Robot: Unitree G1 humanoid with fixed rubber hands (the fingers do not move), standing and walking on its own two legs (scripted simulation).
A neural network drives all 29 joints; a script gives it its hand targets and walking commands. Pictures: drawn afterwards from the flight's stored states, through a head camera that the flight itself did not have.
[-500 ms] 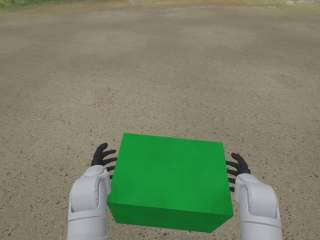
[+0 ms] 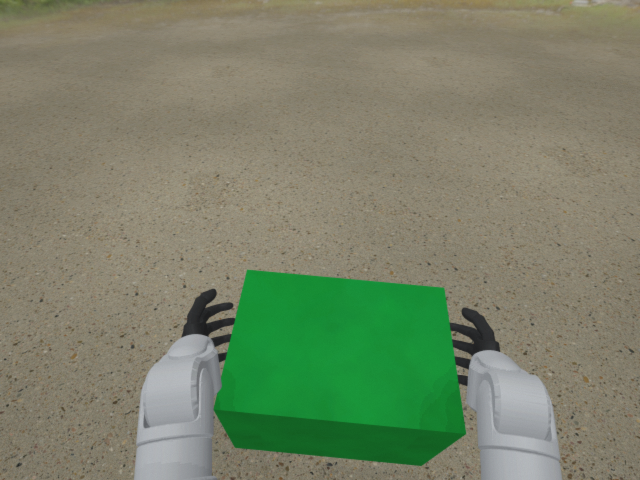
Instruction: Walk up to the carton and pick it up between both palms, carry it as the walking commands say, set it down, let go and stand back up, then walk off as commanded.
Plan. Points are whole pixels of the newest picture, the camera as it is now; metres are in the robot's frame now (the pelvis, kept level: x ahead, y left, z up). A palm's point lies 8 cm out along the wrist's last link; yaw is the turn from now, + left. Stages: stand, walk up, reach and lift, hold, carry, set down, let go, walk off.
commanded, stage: carry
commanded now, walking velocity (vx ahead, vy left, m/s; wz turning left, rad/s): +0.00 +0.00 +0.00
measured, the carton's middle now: (336, 370) +0.31 +0.00 -0.01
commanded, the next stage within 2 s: hold in 0.24 s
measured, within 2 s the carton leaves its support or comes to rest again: neither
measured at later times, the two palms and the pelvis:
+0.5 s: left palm (210, 353) +0.29 +0.16 +0.05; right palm (480, 367) +0.28 -0.18 +0.04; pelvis +0.00 +0.00 +0.01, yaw +2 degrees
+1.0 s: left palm (209, 354) +0.30 +0.17 +0.04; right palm (474, 365) +0.30 -0.18 +0.02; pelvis +0.01 -0.03 +0.01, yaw +4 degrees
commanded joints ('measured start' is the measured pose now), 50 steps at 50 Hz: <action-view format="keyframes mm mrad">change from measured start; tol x16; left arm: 1 -451 -826 -668 -26 -346 14 -345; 12 -396 -807 -636 46 -307 7 -344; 13 -185 -683 -323 512 -68 -121 -348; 21 -723 -890 -705 69 -299 -379 -416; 28 -452 -836 -466 447 -137 -350 -428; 50 -566 -764 -358 534 -65 -479 -483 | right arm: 1 -553 829 647 -123 396 -61 301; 12 -548 804 630 -100 372 -67 303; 13 -404 668 344 389 136 -188 318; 19 -686 910 541 45 222 -394 357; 50 -602 865 407 349 127 -498 350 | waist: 1 -3 -28 -245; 12 -3 -1 -197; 13 118 85 99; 21 -102 5 -303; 36 37 -21 -8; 50 -27 -56 -169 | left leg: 1 56 129 -112 -76 145 11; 13 42 -35 -153 -270 -84 -12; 20 268 -15 -177 -176 379 -57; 27 117 -22 -170 -262 136 -30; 50 -35 -53 -165 -180 93 3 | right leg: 1 139 -89 101 -56 84 -39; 12 113 -83 100 -57 18 -40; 13 240 102 99 -145 -140 -61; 19 389 114 102 -113 215 -14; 50 446 57 128 -129 127 6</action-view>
